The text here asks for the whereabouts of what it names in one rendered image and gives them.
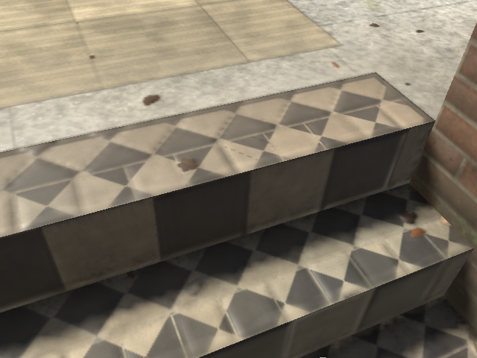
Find stairs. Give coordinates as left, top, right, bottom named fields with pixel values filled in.
left=0, top=121, right=477, bottom=358

